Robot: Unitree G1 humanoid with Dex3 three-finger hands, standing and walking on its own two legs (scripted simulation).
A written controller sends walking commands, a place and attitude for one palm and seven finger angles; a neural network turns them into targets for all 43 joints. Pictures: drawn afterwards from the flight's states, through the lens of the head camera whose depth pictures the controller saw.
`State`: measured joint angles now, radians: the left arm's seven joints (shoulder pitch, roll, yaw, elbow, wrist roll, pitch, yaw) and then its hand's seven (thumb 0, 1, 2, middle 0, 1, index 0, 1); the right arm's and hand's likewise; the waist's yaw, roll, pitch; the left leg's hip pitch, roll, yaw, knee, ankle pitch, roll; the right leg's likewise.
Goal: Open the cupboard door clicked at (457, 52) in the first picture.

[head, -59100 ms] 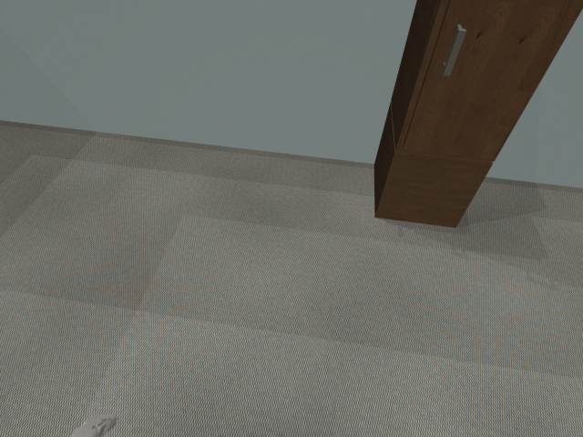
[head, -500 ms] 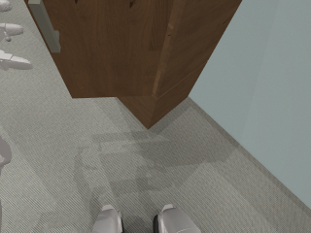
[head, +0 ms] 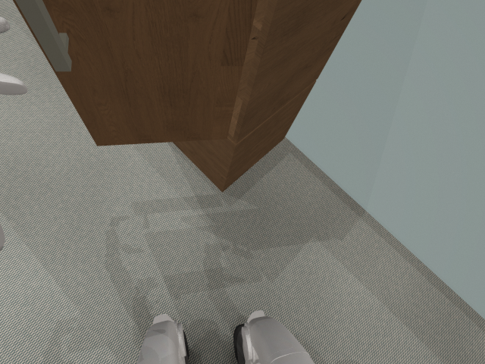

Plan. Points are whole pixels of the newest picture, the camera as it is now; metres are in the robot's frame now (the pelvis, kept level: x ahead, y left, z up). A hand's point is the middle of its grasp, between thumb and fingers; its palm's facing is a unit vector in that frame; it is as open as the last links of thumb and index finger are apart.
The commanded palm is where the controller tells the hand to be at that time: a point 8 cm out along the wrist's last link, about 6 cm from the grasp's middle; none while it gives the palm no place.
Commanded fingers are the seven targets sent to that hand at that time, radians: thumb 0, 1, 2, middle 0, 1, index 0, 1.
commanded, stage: slide the fingers in behind the handle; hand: left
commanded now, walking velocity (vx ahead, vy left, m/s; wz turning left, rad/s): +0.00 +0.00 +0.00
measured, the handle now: (46, 17) +0.60 +0.21 +0.11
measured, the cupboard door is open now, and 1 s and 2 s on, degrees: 54 54 54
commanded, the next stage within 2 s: close the thumb around the handle in 1.46 s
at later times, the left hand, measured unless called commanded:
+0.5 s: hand (21, 45) +0.55 +0.23 +0.11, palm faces +0.05 -1.00 -0.02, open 14.0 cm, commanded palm +0.53 +0.26 +0.11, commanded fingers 0.00 -0.50 0.30 -0.30 -1.20 -0.30 -1.20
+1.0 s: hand (56, 47) +0.55 +0.19 +0.11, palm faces +0.03 -1.00 -0.01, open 14.0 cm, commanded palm +0.53 +0.23 +0.11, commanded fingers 0.00 -0.50 0.30 -0.30 -1.20 -0.30 -1.20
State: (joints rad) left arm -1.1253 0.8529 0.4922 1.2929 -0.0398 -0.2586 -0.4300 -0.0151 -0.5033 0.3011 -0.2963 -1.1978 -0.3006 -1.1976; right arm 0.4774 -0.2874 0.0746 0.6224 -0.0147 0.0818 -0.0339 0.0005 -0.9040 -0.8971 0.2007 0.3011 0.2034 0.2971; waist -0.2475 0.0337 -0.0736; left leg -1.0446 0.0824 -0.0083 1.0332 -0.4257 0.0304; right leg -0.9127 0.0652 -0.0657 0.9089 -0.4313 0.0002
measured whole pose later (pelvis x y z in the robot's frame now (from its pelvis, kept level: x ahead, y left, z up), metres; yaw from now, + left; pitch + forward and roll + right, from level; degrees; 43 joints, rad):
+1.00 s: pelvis +0.00 -0.02 +0.00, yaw +1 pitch +22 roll -4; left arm -1.09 0.65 0.42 1.30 -0.04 -0.29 -0.27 -0.01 -0.50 0.30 -0.30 -1.20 -0.30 -1.20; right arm 0.46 -0.28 0.05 0.63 -0.02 0.07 0.00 0.00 -0.91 -0.90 0.20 0.30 0.20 0.30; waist -0.24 0.04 -0.09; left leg -0.98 0.08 -0.01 1.00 -0.42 0.01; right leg -0.86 0.06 -0.06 0.92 -0.45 -0.02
